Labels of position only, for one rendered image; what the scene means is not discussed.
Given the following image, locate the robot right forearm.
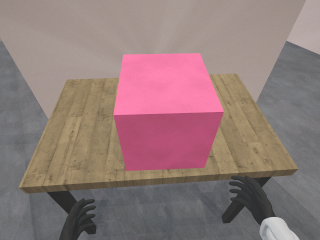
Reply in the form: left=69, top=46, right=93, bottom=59
left=259, top=217, right=300, bottom=240

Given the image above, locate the left robot hand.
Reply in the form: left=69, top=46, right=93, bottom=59
left=59, top=198, right=96, bottom=240

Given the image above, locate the right robot hand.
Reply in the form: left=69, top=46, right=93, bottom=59
left=229, top=175, right=276, bottom=226

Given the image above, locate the carton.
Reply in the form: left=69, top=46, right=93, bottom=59
left=113, top=53, right=224, bottom=171

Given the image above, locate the table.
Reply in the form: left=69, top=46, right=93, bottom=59
left=18, top=73, right=298, bottom=235

